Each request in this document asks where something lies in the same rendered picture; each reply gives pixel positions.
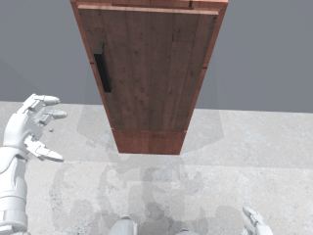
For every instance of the robot right hand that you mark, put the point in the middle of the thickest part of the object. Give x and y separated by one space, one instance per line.
257 222

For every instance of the robot left hand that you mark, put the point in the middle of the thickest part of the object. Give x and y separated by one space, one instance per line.
20 126

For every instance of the robot left shin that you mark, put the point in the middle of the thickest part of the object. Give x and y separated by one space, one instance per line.
125 217

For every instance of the left robot forearm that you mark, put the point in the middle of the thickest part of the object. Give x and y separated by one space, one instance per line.
13 190

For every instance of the handle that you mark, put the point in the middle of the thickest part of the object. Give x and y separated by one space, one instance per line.
103 68

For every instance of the cupboard door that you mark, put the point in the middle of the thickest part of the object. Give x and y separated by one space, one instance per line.
155 58

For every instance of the robot left thigh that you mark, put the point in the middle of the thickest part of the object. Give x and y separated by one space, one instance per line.
124 227

